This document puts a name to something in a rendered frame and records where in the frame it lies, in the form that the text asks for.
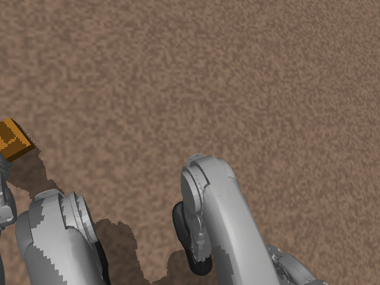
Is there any right robot foot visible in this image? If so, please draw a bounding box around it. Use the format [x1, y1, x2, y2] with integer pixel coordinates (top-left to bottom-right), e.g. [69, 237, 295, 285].
[172, 201, 213, 276]

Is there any left robot arm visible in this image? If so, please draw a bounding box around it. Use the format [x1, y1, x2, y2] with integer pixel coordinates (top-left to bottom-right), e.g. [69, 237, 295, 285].
[0, 152, 17, 285]

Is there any right robot hand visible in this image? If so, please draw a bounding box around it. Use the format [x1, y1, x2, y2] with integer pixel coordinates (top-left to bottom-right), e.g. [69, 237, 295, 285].
[266, 243, 317, 285]

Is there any small box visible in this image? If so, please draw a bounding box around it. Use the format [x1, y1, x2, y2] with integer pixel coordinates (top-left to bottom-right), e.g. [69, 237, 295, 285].
[0, 118, 36, 162]

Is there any left robot foot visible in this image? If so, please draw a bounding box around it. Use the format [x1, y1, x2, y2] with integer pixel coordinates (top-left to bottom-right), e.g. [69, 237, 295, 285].
[95, 239, 111, 285]

